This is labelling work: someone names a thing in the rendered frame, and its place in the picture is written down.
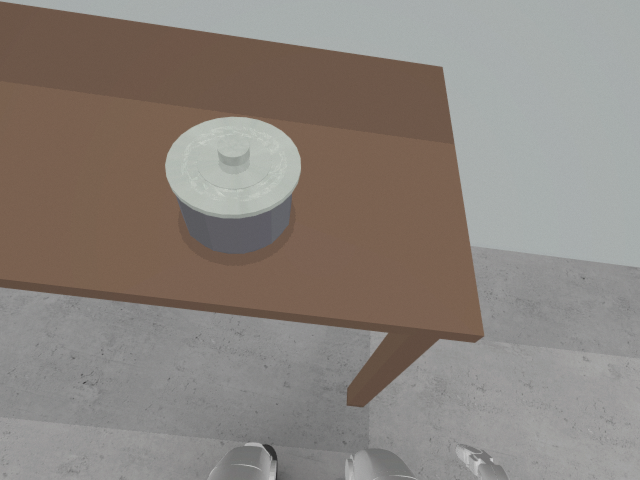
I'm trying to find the table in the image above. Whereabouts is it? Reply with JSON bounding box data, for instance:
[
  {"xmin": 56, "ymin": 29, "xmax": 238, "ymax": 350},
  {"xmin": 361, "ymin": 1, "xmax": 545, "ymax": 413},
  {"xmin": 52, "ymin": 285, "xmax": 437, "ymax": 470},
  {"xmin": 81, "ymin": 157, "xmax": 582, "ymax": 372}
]
[{"xmin": 0, "ymin": 1, "xmax": 484, "ymax": 407}]

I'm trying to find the pot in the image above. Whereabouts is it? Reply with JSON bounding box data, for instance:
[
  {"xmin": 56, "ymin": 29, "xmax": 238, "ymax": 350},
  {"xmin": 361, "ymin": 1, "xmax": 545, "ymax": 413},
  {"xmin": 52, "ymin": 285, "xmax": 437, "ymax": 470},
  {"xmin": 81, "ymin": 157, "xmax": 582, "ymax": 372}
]
[{"xmin": 176, "ymin": 194, "xmax": 292, "ymax": 254}]

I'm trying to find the right robot hand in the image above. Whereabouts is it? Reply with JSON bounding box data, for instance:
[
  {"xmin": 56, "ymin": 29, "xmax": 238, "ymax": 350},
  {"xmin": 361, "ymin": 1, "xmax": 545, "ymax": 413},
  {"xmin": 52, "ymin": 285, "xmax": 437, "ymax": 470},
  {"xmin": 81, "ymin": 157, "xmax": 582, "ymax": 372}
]
[{"xmin": 455, "ymin": 444, "xmax": 510, "ymax": 480}]

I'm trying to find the lid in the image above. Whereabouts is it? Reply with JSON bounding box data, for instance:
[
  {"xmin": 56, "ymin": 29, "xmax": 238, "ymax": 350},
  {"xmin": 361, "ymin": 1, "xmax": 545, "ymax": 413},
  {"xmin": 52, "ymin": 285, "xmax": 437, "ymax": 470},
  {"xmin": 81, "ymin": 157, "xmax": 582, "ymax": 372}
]
[{"xmin": 165, "ymin": 117, "xmax": 301, "ymax": 219}]

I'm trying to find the knob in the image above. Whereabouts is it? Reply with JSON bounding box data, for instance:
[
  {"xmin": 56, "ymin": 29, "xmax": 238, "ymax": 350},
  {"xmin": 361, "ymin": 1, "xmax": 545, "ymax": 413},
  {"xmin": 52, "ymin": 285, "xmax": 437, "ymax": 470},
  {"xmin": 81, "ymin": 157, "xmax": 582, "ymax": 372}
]
[{"xmin": 217, "ymin": 135, "xmax": 250, "ymax": 166}]

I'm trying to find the right robot thigh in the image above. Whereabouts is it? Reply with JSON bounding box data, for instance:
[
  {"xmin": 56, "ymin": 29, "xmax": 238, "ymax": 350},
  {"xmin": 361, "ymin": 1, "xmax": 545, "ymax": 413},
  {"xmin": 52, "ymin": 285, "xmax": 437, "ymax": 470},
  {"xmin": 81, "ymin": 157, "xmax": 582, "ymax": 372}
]
[{"xmin": 345, "ymin": 448, "xmax": 418, "ymax": 480}]

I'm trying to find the robot left shin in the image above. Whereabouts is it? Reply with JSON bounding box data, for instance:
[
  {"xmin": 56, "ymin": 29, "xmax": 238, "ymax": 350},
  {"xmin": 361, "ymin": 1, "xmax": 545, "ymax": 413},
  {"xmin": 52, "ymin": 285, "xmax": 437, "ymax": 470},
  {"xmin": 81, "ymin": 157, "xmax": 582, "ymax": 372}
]
[{"xmin": 244, "ymin": 442, "xmax": 270, "ymax": 456}]

